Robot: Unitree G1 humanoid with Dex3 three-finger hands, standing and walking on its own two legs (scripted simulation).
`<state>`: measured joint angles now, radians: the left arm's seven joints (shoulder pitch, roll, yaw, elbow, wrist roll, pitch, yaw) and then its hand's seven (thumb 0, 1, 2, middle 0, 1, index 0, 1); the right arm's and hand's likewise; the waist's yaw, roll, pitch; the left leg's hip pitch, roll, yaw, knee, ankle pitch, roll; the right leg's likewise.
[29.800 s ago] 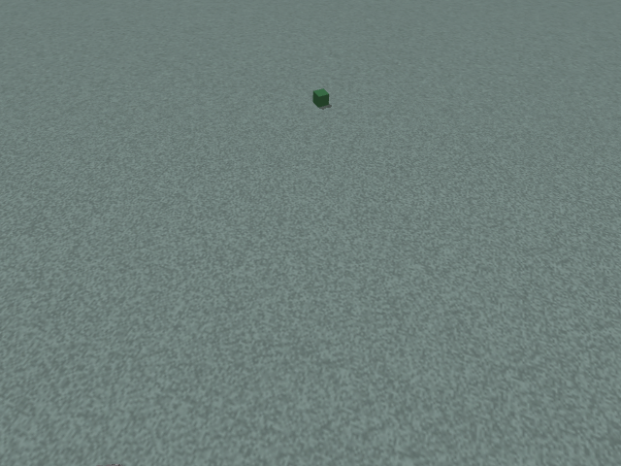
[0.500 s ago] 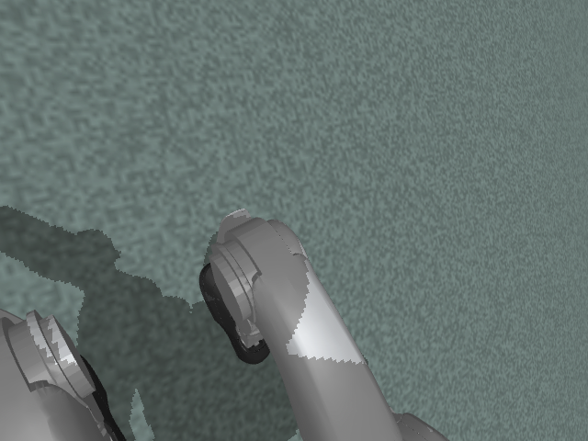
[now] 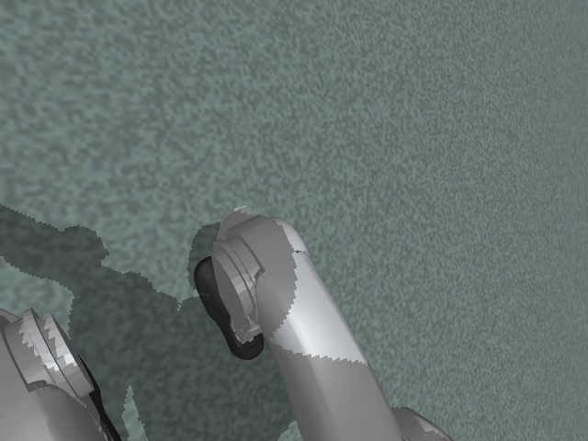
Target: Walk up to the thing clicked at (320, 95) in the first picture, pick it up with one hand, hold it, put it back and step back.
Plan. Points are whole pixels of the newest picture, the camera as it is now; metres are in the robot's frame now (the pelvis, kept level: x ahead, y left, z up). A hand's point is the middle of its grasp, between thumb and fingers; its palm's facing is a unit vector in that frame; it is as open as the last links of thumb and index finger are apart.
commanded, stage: close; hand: left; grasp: from above
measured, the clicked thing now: out of the picture +0.46 +0.34 -0.30
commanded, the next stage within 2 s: settle in 1.42 s
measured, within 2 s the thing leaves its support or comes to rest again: leaves its support in 1.82 s
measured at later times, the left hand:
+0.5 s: hand out of the picture +0.46 +0.33 -0.27, palm faces -0.24 -0.35 -0.90, open 10.5 cm
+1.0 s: hand out of the picture +0.46 +0.34 -0.26, palm faces -0.23 -0.35 -0.91, open 9.7 cm
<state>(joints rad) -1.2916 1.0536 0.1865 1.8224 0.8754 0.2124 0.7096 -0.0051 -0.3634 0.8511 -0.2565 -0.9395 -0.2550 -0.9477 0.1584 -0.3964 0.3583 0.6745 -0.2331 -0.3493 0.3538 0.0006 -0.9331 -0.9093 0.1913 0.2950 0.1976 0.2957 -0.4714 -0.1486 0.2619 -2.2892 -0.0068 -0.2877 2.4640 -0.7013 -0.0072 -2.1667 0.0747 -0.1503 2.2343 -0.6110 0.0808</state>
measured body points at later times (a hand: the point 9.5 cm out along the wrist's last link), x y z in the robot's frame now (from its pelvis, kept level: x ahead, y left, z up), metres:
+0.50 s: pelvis +0.00 +0.00 +0.00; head +0.31 +0.12 +0.30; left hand +0.47 +0.35 -0.22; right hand +0.00 -0.24 -0.03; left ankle +0.07 +0.12 -0.30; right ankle +0.14 -0.13 -0.30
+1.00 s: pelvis +0.00 +0.00 +0.00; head +0.31 +0.12 +0.30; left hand +0.47 +0.35 -0.21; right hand +0.00 -0.24 -0.03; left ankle +0.07 +0.12 -0.30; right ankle +0.14 -0.13 -0.30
